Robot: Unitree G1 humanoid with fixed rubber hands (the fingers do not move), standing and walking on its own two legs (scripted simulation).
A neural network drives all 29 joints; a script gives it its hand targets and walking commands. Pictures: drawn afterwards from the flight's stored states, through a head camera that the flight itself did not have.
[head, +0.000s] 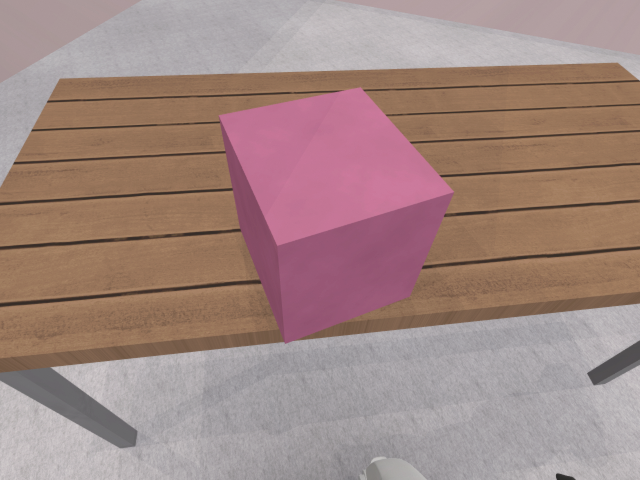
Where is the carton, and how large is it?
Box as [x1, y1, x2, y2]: [219, 87, 453, 343]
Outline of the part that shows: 360,87 219,115 240,229 285,343 409,296 453,193 453,191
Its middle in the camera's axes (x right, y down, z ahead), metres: +0.00 -0.04 +0.56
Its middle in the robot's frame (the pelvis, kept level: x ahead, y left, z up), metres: +0.46 +0.01 +0.05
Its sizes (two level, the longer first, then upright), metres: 0.234 0.210 0.230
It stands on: a table, 0.69 m high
